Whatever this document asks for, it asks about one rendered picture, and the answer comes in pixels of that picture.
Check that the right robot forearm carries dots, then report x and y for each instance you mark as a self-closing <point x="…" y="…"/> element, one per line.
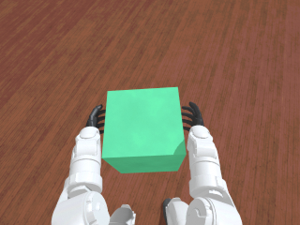
<point x="205" y="174"/>

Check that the left robot upper arm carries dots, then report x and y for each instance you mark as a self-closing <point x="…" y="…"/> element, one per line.
<point x="88" y="208"/>

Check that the carton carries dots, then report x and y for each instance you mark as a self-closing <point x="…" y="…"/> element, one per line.
<point x="143" y="130"/>

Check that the right robot foot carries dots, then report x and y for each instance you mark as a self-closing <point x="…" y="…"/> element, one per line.
<point x="165" y="203"/>

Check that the robot right hand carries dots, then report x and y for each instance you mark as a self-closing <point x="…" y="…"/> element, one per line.
<point x="196" y="116"/>

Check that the left robot forearm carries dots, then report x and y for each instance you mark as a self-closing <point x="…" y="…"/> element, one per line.
<point x="85" y="164"/>

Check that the right robot upper arm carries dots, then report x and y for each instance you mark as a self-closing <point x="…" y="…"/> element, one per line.
<point x="206" y="211"/>

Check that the robot left hand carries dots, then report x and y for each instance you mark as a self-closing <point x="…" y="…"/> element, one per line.
<point x="94" y="119"/>

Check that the robot left shin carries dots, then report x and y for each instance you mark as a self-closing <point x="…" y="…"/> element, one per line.
<point x="125" y="206"/>

